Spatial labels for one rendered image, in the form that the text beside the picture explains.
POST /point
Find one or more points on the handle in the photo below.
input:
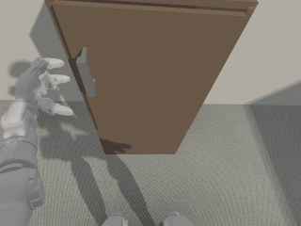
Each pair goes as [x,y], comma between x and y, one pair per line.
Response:
[84,70]

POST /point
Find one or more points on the robot right thigh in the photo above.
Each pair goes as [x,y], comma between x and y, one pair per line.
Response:
[177,220]

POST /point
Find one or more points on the robot left upper arm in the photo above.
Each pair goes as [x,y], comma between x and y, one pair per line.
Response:
[21,192]

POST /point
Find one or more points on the robot left forearm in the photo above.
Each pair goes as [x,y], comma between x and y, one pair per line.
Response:
[19,145]

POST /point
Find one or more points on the cupboard door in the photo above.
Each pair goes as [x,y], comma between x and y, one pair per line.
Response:
[152,65]

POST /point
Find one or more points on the robot left shin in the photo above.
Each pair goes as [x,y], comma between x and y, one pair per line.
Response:
[116,215]

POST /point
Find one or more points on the left robot hand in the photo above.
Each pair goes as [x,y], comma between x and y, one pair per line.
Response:
[29,86]

